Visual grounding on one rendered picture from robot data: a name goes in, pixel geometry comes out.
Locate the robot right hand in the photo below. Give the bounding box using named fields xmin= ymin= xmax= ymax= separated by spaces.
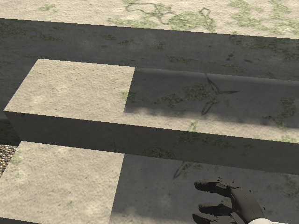
xmin=192 ymin=176 xmax=265 ymax=224

